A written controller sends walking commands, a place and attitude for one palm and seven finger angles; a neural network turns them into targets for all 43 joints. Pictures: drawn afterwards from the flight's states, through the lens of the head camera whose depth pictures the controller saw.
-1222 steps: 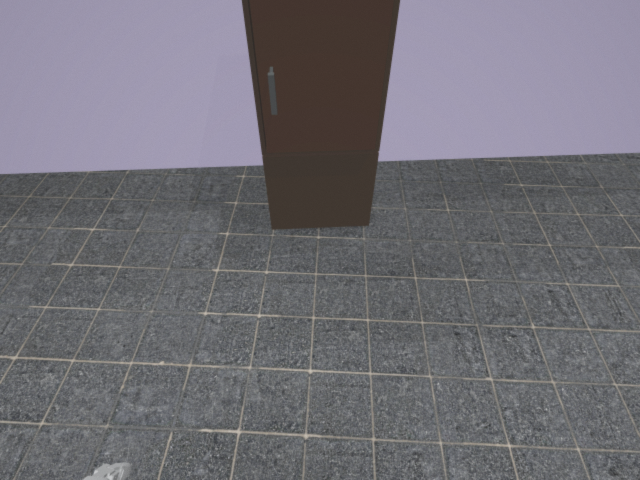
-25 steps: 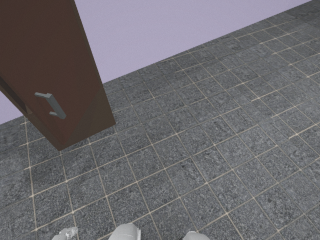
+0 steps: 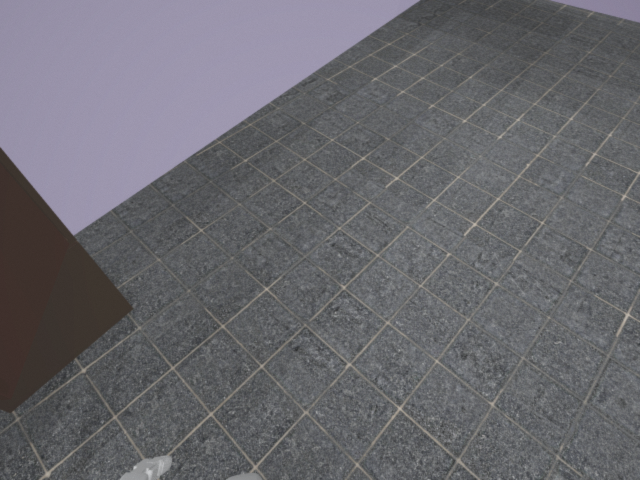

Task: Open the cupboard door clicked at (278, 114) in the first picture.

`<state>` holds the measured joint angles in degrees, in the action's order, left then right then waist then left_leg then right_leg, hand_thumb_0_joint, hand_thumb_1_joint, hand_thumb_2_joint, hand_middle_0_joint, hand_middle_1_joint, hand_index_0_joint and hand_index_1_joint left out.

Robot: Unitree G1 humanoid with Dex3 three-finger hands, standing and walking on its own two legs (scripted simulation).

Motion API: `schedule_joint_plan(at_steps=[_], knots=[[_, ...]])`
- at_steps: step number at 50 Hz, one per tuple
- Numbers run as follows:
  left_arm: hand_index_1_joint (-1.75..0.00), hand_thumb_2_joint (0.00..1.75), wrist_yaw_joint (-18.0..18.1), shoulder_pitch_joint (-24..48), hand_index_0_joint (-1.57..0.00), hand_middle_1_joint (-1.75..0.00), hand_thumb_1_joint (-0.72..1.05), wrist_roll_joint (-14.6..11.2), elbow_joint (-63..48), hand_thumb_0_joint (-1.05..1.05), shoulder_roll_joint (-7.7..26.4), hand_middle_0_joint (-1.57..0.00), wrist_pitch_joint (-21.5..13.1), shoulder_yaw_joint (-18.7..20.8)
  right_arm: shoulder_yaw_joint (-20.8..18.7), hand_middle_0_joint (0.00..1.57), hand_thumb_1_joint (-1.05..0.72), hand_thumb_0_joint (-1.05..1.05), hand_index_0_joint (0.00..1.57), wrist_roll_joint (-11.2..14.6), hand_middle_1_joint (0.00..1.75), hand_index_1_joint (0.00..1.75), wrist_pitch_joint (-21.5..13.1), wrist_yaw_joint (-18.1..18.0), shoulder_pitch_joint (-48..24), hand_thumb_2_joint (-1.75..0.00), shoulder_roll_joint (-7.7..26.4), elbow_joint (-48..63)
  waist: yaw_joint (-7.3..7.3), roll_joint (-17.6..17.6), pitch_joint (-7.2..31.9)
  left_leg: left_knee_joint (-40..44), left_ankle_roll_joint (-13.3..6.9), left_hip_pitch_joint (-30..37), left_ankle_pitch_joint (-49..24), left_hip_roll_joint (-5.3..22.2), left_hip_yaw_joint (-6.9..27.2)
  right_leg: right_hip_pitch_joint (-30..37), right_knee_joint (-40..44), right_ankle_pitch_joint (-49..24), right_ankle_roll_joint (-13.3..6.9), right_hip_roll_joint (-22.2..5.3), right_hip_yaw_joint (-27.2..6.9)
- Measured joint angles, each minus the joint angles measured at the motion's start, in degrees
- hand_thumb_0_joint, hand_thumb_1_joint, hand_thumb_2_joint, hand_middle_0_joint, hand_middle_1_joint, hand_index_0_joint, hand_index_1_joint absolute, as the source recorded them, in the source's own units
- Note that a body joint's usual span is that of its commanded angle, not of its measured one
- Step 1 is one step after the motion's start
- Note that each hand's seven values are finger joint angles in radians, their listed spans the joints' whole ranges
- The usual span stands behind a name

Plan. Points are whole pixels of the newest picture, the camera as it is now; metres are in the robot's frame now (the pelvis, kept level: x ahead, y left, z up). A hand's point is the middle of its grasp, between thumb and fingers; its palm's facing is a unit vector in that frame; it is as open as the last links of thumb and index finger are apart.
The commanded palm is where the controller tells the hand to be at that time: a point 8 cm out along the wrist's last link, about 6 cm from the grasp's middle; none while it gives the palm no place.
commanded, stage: walk to a spot facing it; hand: left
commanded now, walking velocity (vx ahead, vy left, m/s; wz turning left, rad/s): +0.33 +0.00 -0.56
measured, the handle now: out of the picture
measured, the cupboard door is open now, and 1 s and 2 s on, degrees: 43 43 43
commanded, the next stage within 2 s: turn to face it in 1.38 s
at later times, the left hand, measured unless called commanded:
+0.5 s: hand (246, 349) +0.33 +0.14 -0.14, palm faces -0.32 -0.93 -0.18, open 7.4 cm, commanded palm none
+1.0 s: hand (289, 301) +0.44 +0.08 -0.18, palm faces -0.33 -0.93 -0.16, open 7.3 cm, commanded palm none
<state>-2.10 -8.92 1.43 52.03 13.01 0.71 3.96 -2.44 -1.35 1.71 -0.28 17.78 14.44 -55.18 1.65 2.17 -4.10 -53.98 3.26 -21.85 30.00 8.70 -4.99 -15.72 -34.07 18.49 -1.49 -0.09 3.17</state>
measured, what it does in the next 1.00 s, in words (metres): walks ahead, turning right: left foot, then right foot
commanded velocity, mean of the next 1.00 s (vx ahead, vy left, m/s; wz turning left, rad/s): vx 0.36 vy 0.00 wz -0.26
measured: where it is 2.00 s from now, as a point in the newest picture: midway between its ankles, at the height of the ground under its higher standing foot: (417, 308)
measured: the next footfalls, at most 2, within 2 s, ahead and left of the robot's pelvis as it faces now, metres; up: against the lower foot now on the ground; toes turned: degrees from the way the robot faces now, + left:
left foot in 0.22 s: +0.19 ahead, +0.13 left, +0.00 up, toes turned -3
right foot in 0.58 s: +0.26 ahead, -0.19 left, +0.00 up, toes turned -25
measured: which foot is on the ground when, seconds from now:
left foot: up 0.00-0.20, down 0.22-0.58, up 0.60-0.92, down 0.94-1.00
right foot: down 0.00-0.22, up 0.24-0.56, down 0.58-0.94, up 0.96-1.00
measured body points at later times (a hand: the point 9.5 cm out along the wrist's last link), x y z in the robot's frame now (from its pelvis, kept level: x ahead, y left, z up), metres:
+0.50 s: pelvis +0.16 -0.02 +0.02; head +0.21 -0.03 +0.46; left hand +0.34 +0.19 -0.12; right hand +0.06 -0.23 -0.13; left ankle +0.15 +0.13 -0.72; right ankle +0.19 -0.16 -0.68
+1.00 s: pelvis +0.39 -0.10 +0.00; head +0.42 -0.09 +0.45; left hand +0.46 +0.13 -0.17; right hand +0.39 -0.36 -0.13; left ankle +0.49 -0.03 -0.73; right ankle +0.24 -0.17 -0.68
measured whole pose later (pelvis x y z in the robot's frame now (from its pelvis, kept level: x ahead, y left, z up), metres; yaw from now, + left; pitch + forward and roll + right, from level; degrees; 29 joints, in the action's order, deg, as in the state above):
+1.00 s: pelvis +0.39 -0.10 +0.00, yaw -23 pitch +0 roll -1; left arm -0.8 -18.9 1.1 63.3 11.6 -1.3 3.8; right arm -2.3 -2.4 -4.6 0.8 8.2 9.4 -55.6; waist -0.2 -2.2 -3.2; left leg -36.3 -2.3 -22.6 12.9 4.6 -8.5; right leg -13.0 -51.5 27.1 -1.8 -0.1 2.4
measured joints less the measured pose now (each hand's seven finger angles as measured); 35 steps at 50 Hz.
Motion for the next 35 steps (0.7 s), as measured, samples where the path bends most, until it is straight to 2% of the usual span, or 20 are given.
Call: schedule_joint_plan(at_steps=[2, 4, 7, 10, 11, 12, 13, 15, 17, 19, 21, 25, 28, 29, 30, 31, 33, 35], knots=[[-0.29, 0.90, 0.68, -1.46, -0.21, -0.30, 0.91, 0.07, 0.29, 0.00, -0.73, -0.20, -0.54, -0.08, -0.48, 0.20, -0.91, 0.01, 0.20, -0.08, 0.30, 0.30, 0.37, 0.33, -1.49, -0.90, 0.32, -0.44, -0.29, -0.09, -0.19, -4.66, 0.20, -3.38, -1.68, -1.48, 1.33, 1.81, 1.56, 0.51, 0.28, 0.28, -1.14], [-0.29, 0.90, 0.91, -3.16, -0.21, -0.30, 0.91, 0.21, 0.96, 0.00, -0.98, -0.20, -0.86, -0.09, -0.83, 0.20, -0.91, 0.01, 0.20, -0.08, 0.30, 0.30, 0.14, 0.76, -3.14, -0.90, 0.10, 0.22, -0.65, -0.97, -0.17, -3.12, 0.41, -5.38, -4.61, -2.39, 1.28, 3.60, 4.02, 0.00, 0.51, 0.32, -2.72], [-0.30, 0.90, 0.64, -5.49, -0.21, -0.30, 0.91, 0.38, 2.44, 0.00, -0.86, -0.20, -0.91, -0.04, -0.96, 0.20, -0.91, 0.01, 0.20, 0.00, 0.30, 0.30, -1.08, 1.35, -5.51, -0.90, -0.71, 2.12, -1.39, -2.66, -0.13, 5.51, 0.33, -5.39, -8.44, -3.63, 1.04, 5.58, 6.32, -0.26, 0.76, 0.22, -5.45], [-0.30, 0.90, 0.33, -7.65, -0.21, -0.30, 0.90, 0.29, 3.95, 0.00, -0.72, -0.20, -0.46, 0.20, -0.57, 0.20, -0.91, 0.01, 0.20, 0.09, 0.30, 0.30, -3.07, 1.35, -6.88, -0.90, -1.29, 3.98, -1.87, -3.62, 0.22, 16.95, 0.16, -1.50, -12.23, -4.86, 0.41, 6.47, 4.81, 2.01, 1.42, 0.45, -8.02], [-0.30, 0.90, 0.21, -8.58, -0.21, -0.30, 0.90, 0.19, 4.15, 0.00, -0.89, -0.20, -0.18, 0.27, -0.32, 0.20, -0.91, 0.01, 0.20, -0.09, 0.30, 0.30, -4.06, 1.17, -6.81, -0.90, -1.03, 4.77, -1.90, -3.07, 0.86, 20.38, -0.79, -0.01, -12.31, -4.63, 0.64, 5.41, 1.91, 4.19, 0.74, 1.07, -8.43], [-0.30, 0.90, 0.15, -8.90, -0.21, -0.30, 0.90, 0.01, 4.54, 0.00, -0.87, -0.20, 0.23, 0.35, -0.14, 0.20, -0.91, 0.00, 0.20, -0.51, 0.30, 0.30, -5.07, 0.79, -6.87, -0.90, -1.04, 5.22, -1.68, -2.73, 1.13, 19.81, -1.86, -0.29, -16.35, -4.09, 0.38, 3.08, -4.51, 7.78, 0.42, 1.55, -8.02], [-0.30, 0.90, 0.03, -8.68, -0.21, -0.30, 0.90, 0.02, 5.09, 0.01, -0.56, -0.20, 0.65, 0.53, 0.11, 0.20, -0.91, 0.00, 0.20, -0.82, 0.30, 0.30, -5.70, 0.40, -6.84, -0.90, -1.51, 5.22, -1.54, -3.10, 1.09, 17.99, -2.66, -0.32, -16.62, -3.72, -0.46, 0.22, -12.42, 9.77, 0.09, 1.60, -7.48], [-0.29, 0.90, -0.22, -7.59, -0.21, -0.30, 0.91, 0.35, 5.65, 0.01, 0.28, -0.20, 0.97, 0.92, 0.69, 0.20, -0.91, 0.00, 0.20, -1.13, 0.30, 0.30, -6.10, 0.10, -5.47, -0.90, -2.63, 4.99, -1.33, -4.03, 1.40, 17.72, -3.26, 1.27, -14.41, -3.17, -1.98, -5.84, -26.08, 8.92, -0.26, 0.83, -5.27], [-0.29, 0.90, -0.64, -5.72, -0.20, -0.30, 0.91, 0.67, 5.12, 0.01, 0.83, -0.20, 0.93, 1.36, 1.06, 0.20, -0.91, 0.00, 0.20, -1.15, 0.30, 0.30, -6.14, -0.19, -3.45, -0.90, -3.64, 3.84, -1.41, -4.58, 1.58, 20.96, -2.84, 4.03, -13.95, -2.88, -3.12, -10.91, -32.51, 4.49, 0.19, -0.90, -2.91], [-0.29, 0.90, -1.07, -3.68, -0.20, -0.30, 0.91, 0.79, 3.83, 0.01, 0.84, -0.20, 0.74, 1.42, 1.35, 0.20, -0.91, 0.00, 0.20, -1.05, 0.30, 0.30, -6.08, -0.38, -1.44, -0.90, -4.25, 2.04, -1.68, -4.52, 1.44, 25.16, -2.12, 7.14, -15.03, -2.57, -4.28, -14.28, -31.64, 0.57, 0.84, -2.65, -1.19], [-0.29, 0.90, -1.34, -1.84, -0.20, -0.30, 0.91, 0.72, 2.53, 0.01, 0.40, -0.20, 0.52, 1.19, 1.41, 0.20, -0.91, 0.00, 0.20, -0.97, 0.30, 0.30, -5.81, -0.30, 0.48, -0.90, -4.43, 0.27, -1.67, -3.92, 1.31, 28.58, -1.84, 10.02, -15.40, -2.17, -5.54, -15.91, -25.89, -1.96, 1.13, -3.93, 0.11], [-0.29, 0.90, -1.56, 1.65, -0.20, -0.30, 0.91, 0.65, 1.06, 0.01, -0.37, -0.20, 0.28, 0.54, 0.99, 0.20, -0.91, 0.00, 0.20, -1.04, 0.30, 0.30, -4.90, 0.15, 3.83, -0.90, -4.21, -2.47, 0.10, -2.50, 0.68, 31.26, -0.48, 14.44, -13.81, -1.31, -7.63, -14.85, -11.25, -3.83, 1.06, -4.72, 2.07], [-0.29, 0.90, -1.51, 3.86, -0.20, -0.30, 0.91, 0.71, 0.66, 0.01, -0.41, -0.20, -0.39, 0.24, 0.77, 0.20, -0.91, 0.00, 0.20, -1.01, 0.30, 0.30, -4.10, 0.31, 6.40, -0.90, -3.93, -4.22, 1.52, -1.84, 0.12, 28.26, 1.30, 16.44, -9.79, -0.05, -8.40, -10.39, -2.75, -4.63, 0.18, -3.62, 3.53], [-0.29, 0.90, -1.45, 4.24, -0.20, -0.30, 0.91, 0.75, 0.32, 0.00, -0.10, -0.20, -1.11, 0.04, 0.77, 0.20, -0.91, 0.00, 0.20, -0.78, 0.30, 0.30, -3.86, 0.45, 7.59, -0.90, -4.03, -4.75, 1.75, -2.26, 0.28, 24.35, 1.19, 15.70, -7.48, 0.32, -8.40, -8.06, 0.21, -3.92, -0.87, -3.38, 3.34], [-0.29, 0.90, -1.08, 4.65, -0.20, -0.30, 0.91, 0.71, 0.16, 0.00, -0.08, -0.20, -2.13, 0.13, 0.76, 0.20, -0.91, 0.00, 0.20, -0.37, 0.30, 0.30, -3.33, 0.59, 7.82, -0.90, -4.01, -5.58, 1.40, -2.56, 0.07, 16.76, 0.50, 13.46, -4.01, 0.48, -7.32, -8.06, -0.61, -6.33, -1.42, -3.30, 3.00], [-0.29, 0.90, -0.53, 4.93, -0.20, -0.30, 0.91, 0.38, 0.28, 0.00, -0.49, -0.20, -2.88, 0.11, 0.68, 0.20, -0.91, 0.00, 0.20, -0.12, 0.30, 0.30, -2.57, 0.65, 7.07, -0.90, -3.72, -6.47, 1.29, -2.09, -0.67, 7.62, -0.21, 10.32, -1.23, 0.29, -4.65, -7.98, -2.82, -5.33, -1.57, -2.83, 3.09], [-0.29, 0.90, 0.43, 4.18, -0.20, -0.30, 0.91, -0.07, 0.77, 0.00, -1.43, -0.20, -3.46, -0.24, 0.21, 0.20, -0.91, 0.01, 0.20, 0.06, 0.30, 0.30, -1.72, 0.61, 4.77, -0.90, -3.19, -7.54, 1.41, -1.23, -1.46, -6.52, -0.99, 3.76, -1.95, -0.67, -0.68, -5.67, -2.80, -2.67, -1.50, -1.69, 3.39], [-0.29, 0.90, 1.24, 2.34, -0.20, -0.30, 0.91, -0.18, 1.90, 0.00, -2.24, -0.20, -3.38, -0.43, -0.21, 0.20, -0.91, 0.01, 0.20, -0.12, 0.30, 0.30, -1.73, 0.51, 2.31, -0.90, -3.11, -7.32, 1.55, -1.18, -1.20, -10.19, -1.04, -1.17, -5.19, -0.87, 0.25, -2.29, 0.97, -2.50, -1.18, -0.66, 3.33]])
